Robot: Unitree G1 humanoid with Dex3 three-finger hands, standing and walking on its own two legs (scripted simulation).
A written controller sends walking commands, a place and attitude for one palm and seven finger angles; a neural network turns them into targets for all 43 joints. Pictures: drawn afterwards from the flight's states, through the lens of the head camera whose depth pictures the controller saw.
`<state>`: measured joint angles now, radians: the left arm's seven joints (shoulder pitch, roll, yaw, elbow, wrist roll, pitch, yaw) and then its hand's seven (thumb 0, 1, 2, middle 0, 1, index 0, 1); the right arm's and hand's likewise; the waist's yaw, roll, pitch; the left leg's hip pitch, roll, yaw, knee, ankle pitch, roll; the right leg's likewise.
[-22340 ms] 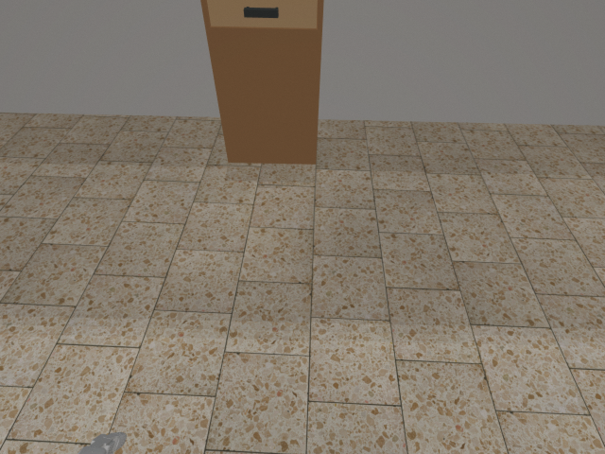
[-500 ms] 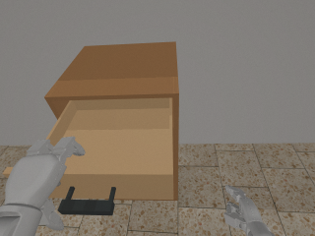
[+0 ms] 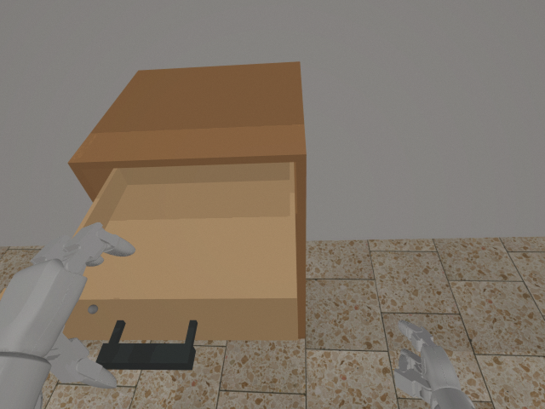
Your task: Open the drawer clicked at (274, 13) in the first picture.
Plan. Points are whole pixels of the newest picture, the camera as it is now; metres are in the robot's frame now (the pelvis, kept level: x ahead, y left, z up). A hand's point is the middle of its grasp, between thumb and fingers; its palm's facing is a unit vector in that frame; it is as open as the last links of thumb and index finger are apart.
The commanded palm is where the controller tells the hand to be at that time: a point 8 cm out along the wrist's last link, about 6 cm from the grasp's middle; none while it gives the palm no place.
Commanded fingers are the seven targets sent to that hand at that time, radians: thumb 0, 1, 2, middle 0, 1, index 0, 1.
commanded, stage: draw the hand back to the body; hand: left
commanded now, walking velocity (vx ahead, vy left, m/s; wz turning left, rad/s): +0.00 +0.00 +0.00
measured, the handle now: (151, 341) +0.20 +0.23 +0.00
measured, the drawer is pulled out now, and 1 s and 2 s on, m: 0.29 0.29 0.29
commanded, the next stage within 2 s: step back with the hand held close in 0.94 s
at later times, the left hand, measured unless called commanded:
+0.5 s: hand (108, 273) +0.21 +0.22 +0.17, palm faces +0.37 -0.83 -0.42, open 10.8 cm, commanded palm +0.15 +0.27 +0.19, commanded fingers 0.00 0.51 0.74 -0.23 -0.55 -0.23 -0.55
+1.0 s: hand (100, 286) +0.19 +0.22 +0.17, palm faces +0.42 -0.82 -0.39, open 7.5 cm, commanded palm +0.14 +0.26 +0.19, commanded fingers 0.00 0.90 0.90 -0.20 -0.30 -0.20 -0.30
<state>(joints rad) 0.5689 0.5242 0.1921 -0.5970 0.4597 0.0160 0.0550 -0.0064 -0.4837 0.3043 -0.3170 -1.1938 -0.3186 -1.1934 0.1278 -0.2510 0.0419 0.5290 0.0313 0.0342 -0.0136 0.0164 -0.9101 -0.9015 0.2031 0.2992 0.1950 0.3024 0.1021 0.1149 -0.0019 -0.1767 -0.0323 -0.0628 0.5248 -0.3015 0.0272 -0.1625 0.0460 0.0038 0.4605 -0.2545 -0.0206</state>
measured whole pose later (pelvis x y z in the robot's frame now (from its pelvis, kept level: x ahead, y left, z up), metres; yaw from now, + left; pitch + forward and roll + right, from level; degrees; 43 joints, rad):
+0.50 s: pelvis +0.02 -0.01 +0.00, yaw +1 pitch -2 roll -1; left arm 0.56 0.34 0.29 -0.53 -0.06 -0.12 0.10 -0.01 0.18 0.59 -0.26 -0.76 -0.26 -0.76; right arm 0.17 -0.21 0.02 0.62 0.02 -0.11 -0.06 0.02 -0.91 -0.90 0.20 0.30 0.20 0.30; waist 0.05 0.07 0.00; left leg -0.13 -0.03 -0.07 0.46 -0.30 0.02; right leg -0.12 0.04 -0.01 0.42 -0.27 -0.03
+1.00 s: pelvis +0.01 -0.02 +0.00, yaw +1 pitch -3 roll -1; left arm 0.52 0.33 0.30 -0.48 -0.07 -0.10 0.10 0.01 0.86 0.89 -0.21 -0.32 -0.21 -0.32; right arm 0.16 -0.20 0.03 0.62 0.02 -0.08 -0.07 0.02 -0.91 -0.90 0.20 0.30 0.20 0.30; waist 0.06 0.07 0.00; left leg -0.11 -0.02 -0.09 0.44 -0.28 0.00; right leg -0.10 0.05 -0.02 0.40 -0.25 -0.04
